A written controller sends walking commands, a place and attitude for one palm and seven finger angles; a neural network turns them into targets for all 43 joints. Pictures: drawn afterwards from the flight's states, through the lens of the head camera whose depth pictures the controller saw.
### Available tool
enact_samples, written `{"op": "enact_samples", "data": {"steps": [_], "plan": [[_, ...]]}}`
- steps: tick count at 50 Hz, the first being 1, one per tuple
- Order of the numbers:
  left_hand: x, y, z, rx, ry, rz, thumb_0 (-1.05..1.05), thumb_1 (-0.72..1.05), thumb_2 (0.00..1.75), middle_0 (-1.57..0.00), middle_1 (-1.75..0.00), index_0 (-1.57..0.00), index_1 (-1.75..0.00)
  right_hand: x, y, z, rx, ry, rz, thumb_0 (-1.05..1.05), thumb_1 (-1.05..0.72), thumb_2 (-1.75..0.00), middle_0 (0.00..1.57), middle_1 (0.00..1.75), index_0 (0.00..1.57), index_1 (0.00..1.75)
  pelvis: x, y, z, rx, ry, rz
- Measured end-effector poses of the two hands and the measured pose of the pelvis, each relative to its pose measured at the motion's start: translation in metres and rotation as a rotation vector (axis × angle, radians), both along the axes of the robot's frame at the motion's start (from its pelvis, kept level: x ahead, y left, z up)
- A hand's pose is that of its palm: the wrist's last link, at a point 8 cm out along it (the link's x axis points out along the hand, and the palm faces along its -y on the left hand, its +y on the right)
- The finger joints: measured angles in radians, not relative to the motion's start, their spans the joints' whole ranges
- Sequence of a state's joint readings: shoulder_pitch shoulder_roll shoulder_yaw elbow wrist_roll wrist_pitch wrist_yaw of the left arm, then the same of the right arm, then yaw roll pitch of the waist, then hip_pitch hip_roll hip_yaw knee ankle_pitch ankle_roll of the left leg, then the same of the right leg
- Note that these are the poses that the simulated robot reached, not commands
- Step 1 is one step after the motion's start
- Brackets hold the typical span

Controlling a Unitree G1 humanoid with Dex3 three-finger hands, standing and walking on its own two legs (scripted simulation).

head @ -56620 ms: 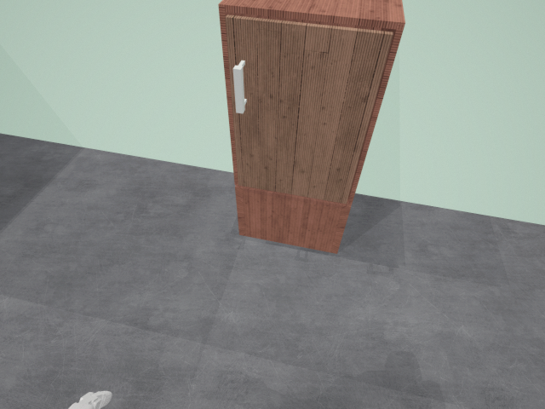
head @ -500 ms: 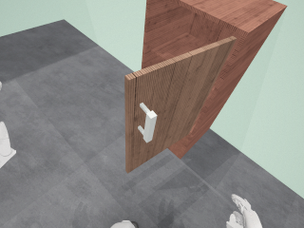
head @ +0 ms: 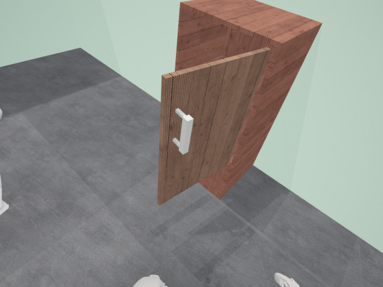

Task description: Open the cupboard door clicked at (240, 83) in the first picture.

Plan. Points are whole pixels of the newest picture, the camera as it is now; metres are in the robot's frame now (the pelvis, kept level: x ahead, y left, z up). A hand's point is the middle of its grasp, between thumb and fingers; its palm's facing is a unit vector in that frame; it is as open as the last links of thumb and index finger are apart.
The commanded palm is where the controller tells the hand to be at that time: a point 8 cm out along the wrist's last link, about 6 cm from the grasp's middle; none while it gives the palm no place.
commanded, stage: stop stepping back and stand still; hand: left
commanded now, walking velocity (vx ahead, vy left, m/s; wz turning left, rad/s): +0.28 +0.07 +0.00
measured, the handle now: (181, 131) +0.52 +0.09 +0.02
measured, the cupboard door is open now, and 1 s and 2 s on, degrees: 80 80 80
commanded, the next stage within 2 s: let the arm hang, fingers relaxed in 0.52 s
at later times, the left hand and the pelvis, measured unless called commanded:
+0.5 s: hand out of the picture +0.11 +0.31 +0.19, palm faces +0.52 -0.69 -0.51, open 7.4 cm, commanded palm +0.08 +0.31 +0.19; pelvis -0.06 +0.01 +0.01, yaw +0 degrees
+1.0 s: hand out of the picture +0.00 +0.22 -0.15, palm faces +0.13 -0.97 -0.19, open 6.9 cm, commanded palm none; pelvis -0.06 +0.04 +0.00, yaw +7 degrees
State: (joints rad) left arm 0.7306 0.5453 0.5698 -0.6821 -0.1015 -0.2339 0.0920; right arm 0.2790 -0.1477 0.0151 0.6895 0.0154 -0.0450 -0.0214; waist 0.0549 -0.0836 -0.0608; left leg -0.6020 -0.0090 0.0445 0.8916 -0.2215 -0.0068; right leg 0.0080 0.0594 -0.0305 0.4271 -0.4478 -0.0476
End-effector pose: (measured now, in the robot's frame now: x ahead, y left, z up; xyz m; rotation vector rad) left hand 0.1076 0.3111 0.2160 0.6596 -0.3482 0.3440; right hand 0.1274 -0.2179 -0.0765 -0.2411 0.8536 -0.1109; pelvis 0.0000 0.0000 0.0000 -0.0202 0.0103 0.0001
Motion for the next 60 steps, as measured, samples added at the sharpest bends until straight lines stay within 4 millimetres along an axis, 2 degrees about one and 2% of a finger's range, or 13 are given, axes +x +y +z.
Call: {"op": "enact_samples", "data": {"steps": [3, 6, 11, 17, 23, 27, 32, 34, 37, 40, 43, 48, 60], "plan": [[-0.002, 0.028, -0.015, -0.107, -0.073, 0.141, 0.01, 0.88, 0.90, -0.22, -0.30, -0.21, -0.31, -0.021, -0.012, -0.006, -0.048, 0.007, -0.035, 0.01, -0.90, -0.89, 0.20, 0.30, 0.20, 0.30, 0.001, 0.010, -0.002, 0.014, -0.015, -0.009], [0.018, 0.045, -0.043, -0.269, -0.107, 0.213, 0.01, 0.88, 0.90, -0.21, -0.30, -0.21, -0.31, -0.030, -0.018, -0.016, -0.086, -0.008, -0.056, 0.01, -0.90, -0.89, 0.20, 0.30, 0.20, 0.30, -0.011, 0.022, -0.010, 0.029, -0.041, 0.027], [0.045, 0.010, -0.049, -0.299, -0.013, 0.041, 0.02, 0.89, 0.90, -0.20, -0.30, -0.20, -0.30, -0.041, -0.005, 0.003, -0.042, -0.121, -0.069, 0.02, -0.90, -0.89, 0.20, 0.30, 0.20, 0.30, -0.042, 0.021, -0.004, 0.042, -0.076, 0.019], [0.000, -0.030, 0.002, 0.011, 0.003, -0.165, 0.02, 0.89, 0.90, -0.21, -0.30, -0.21, -0.31, -0.053, 0.005, 0.018, 0.024, -0.188, -0.068, 0.01, -0.90, -0.89, 0.20, 0.30, 0.20, 0.30, -0.056, 0.008, 0.004, 0.009, -0.048, -0.007], [-0.040, 0.006, 0.007, 0.039, 0.029, 0.073, 0.01, 0.88, 0.90, -0.22, -0.30, -0.22, -0.31, -0.057, -0.004, -0.005, 0.035, -0.064, -0.028, 0.01, -0.90, -0.89, 0.20, 0.30, 0.20, 0.30, -0.062, 0.008, 0.008, 0.013, -0.035, -0.006], [-0.040, 0.033, -0.028, -0.167, 0.074, 0.247, 0.01, 0.88, 0.90, -0.21, -0.30, -0.21, -0.31, -0.057, -0.010, -0.004, 0.009, -0.041, -0.030, 0.01, -0.90, -0.89, 0.20, 0.30, 0.20, 0.30, -0.059, 0.014, 0.016, 0.027, -0.027, 0.013], [-0.010, 0.018, -0.067, -0.312, 0.130, 0.172, 0.01, 0.89, 0.90, -0.20, -0.30, -0.20, -0.30, -0.045, -0.009, 0.004, -0.063, -0.050, 0.013, 0.01, -0.90, -0.89, 0.20, 0.30, 0.20, 0.30, -0.056, 0.026, 0.013, 0.022, -0.026, 0.060], [0.008, 0.015, -0.114, -0.357, 0.291, 0.108, 0.01, 0.89, 0.90, -0.20, -0.30, -0.20, -0.30, -0.038, -0.006, -0.007, -0.067, -0.017, 0.053, 0.01, -0.90, -0.89, 0.20, 0.30, 0.20, 0.30, -0.054, 0.036, 0.003, 0.002, -0.008, 0.078], [0.014, 0.004, -0.214, -0.469, 0.691, 0.108, 0.01, 0.90, 0.90, -0.19, -0.30, -0.19, -0.30, -0.037, 0.004, -0.027, -0.048, 0.047, 0.057, 0.01, -0.90, -0.90, 0.19, 0.30, 0.20, 0.30, -0.057, 0.043, -0.009, 0.019, 0.007, 0.085], [-0.017, -0.027, -0.293, -0.571, 1.068, 0.127, 0.01, 0.90, 0.90, -0.19, -0.29, -0.19, -0.30, -0.049, 0.018, -0.037, -0.017, 0.095, 0.057, 0.01, -0.90, -0.89, 0.19, 0.30, 0.20, 0.30, -0.061, 0.042, -0.009, 0.043, 0.002, 0.082], [-0.066, -0.062, -0.338, -0.660, 1.311, 0.138, 0.01, 0.91, 0.90, -0.20, -0.29, -0.19, -0.30, -0.068, 0.028, -0.050, 0.025, 0.175, 0.044, 0.01, -0.90, -0.89, 0.20, 0.30, 0.20, 0.30, -0.062, 0.036, -0.010, 0.061, -0.005, 0.077], [-0.108, -0.054, -0.339, -0.754, 1.323, 0.276, -0.07, 0.98, 0.90, -0.21, -0.30, -0.21, -0.30, -0.102, 0.035, -0.058, 0.041, 0.376, 0.031, 0.00, -0.92, -0.89, 0.20, 0.30, 0.20, 0.30, -0.059, 0.033, 0.001, 0.028, -0.010, 0.119], [-0.173, -0.020, -0.341, -0.751, 1.535, 0.424, -0.01, 0.92, 0.90, -0.20, -0.30, -0.20, -0.30, -0.140, 0.046, -0.050, 0.019, 0.488, -0.013, 0.00, -0.92, -0.89, 0.19, 0.30, 0.20, 0.30, -0.054, 0.054, 0.016, 0.018, -0.034, 0.104]]}}
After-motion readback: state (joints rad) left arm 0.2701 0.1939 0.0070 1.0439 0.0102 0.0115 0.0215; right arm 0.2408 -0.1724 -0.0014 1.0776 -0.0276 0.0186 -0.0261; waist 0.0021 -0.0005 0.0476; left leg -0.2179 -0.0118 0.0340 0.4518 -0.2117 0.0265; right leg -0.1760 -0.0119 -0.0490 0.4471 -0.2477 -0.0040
